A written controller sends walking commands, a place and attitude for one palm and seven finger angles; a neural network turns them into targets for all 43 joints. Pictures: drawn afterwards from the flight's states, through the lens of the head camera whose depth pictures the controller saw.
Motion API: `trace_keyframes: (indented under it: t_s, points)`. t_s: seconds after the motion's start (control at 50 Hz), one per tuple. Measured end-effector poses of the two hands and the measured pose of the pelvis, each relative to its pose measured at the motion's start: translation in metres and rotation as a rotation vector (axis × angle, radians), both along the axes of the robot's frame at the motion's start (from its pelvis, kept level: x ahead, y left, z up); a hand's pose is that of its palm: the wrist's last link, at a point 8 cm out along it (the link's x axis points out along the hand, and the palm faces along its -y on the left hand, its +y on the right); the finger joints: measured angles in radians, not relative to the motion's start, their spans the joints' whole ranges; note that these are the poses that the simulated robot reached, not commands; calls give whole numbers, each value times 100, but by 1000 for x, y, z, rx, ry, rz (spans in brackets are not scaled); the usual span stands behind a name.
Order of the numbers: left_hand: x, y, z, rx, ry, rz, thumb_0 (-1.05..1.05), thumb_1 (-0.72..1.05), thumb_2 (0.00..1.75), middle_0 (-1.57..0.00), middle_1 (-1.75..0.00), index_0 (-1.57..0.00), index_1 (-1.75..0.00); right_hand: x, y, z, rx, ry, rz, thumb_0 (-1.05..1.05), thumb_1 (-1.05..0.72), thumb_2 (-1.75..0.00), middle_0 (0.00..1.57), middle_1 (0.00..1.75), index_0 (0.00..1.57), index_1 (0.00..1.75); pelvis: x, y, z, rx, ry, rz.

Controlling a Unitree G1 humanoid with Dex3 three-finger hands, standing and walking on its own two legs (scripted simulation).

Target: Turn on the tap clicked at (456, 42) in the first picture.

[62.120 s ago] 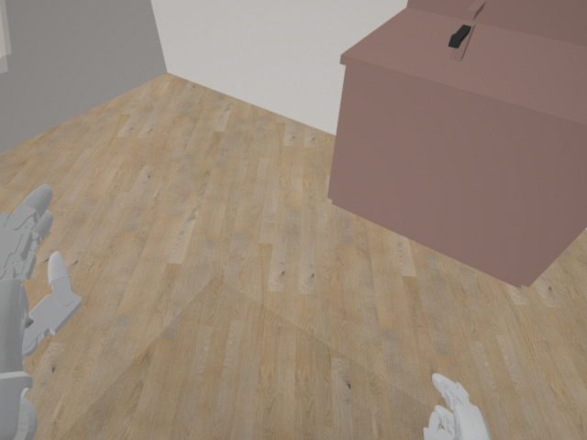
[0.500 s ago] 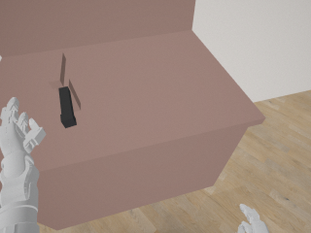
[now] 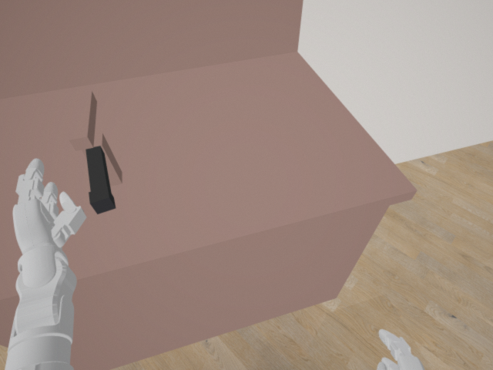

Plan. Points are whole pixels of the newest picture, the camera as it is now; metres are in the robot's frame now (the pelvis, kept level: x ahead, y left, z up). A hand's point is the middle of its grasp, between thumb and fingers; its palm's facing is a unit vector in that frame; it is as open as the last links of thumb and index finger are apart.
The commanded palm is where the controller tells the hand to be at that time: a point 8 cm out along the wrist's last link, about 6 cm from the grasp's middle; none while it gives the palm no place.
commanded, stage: push the lever round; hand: left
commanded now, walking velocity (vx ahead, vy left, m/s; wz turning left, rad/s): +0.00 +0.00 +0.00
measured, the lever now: (102, 200) +0.34 +0.25 +0.11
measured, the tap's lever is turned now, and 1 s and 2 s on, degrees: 8 24 50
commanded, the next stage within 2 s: none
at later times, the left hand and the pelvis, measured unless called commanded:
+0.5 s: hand (96, 211) +0.32 +0.26 +0.10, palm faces +0.54 -0.84 -0.06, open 7.8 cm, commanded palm +0.28 +0.28 +0.10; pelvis -0.01 +0.00 +0.00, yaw +1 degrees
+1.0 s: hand (124, 203) +0.34 +0.22 +0.10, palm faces +0.63 -0.77 -0.06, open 7.7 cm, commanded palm +0.29 +0.25 +0.10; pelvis -0.01 -0.01 +0.00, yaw +1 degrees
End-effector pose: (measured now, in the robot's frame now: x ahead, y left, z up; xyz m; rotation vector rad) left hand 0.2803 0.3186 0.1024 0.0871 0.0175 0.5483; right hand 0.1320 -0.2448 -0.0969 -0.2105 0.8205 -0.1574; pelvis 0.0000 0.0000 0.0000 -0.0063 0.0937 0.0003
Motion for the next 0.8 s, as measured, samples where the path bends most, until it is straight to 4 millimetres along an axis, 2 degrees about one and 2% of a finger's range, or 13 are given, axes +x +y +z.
trace_keyframes:
  t_s: [0.24, 0.38, 0.58, 0.8]
  points:
    - [-5, -4, 1, -6, -14, 6, 2, 90, 90, -15, -15, -15, -15, 12, 4, 3, -5, -27, 27, 1, -91, -90, 20, 30, 20, 30, -3, 1, -1, -2, -8, 11]
    - [-1, -17, 2, -15, -23, -12, 2, 90, 90, -15, -15, -16, -15, 14, 7, 4, 5, -42, 32, 1, -91, -90, 20, 30, 20, 30, -5, 1, -1, -1, -11, 9]
    - [-3, -38, 2, -15, -34, 37, 2, 91, 90, -15, -15, -16, -15, 10, 10, 2, 17, -28, 44, 1, -91, -90, 20, 30, 20, 30, -8, 0, -1, 1, -19, 11]
    - [5, -55, 2, -18, -16, 91, 1, 90, 90, -15, -15, -16, -15, 11, 8, 0, 16, -9, 47, 1, -91, -90, 20, 30, 20, 30, -12, -5, -1, 3, -21, 14]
